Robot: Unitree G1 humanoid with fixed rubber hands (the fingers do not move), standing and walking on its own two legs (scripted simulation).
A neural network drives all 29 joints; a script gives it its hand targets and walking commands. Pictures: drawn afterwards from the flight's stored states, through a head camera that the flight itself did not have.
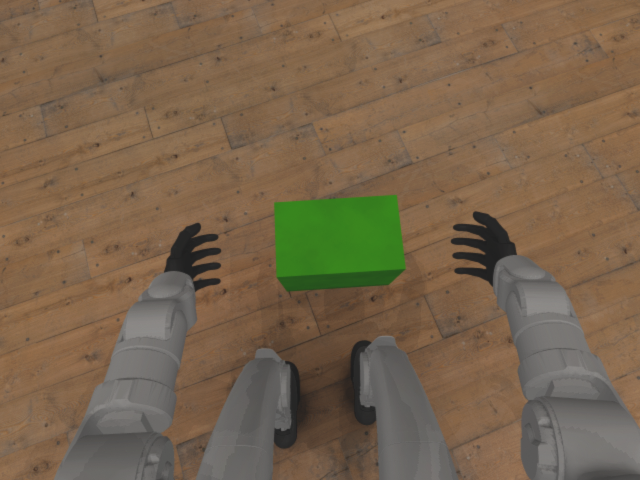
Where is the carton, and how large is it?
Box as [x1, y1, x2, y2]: [274, 195, 405, 291]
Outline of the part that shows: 396,195 274,202 276,275 287,291 388,284 405,268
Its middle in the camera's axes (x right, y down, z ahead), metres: +0.04 +0.03 +0.99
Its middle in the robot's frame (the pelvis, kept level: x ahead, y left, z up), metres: +0.49 -0.04 -0.56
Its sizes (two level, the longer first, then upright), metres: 0.285 0.175 0.243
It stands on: the floor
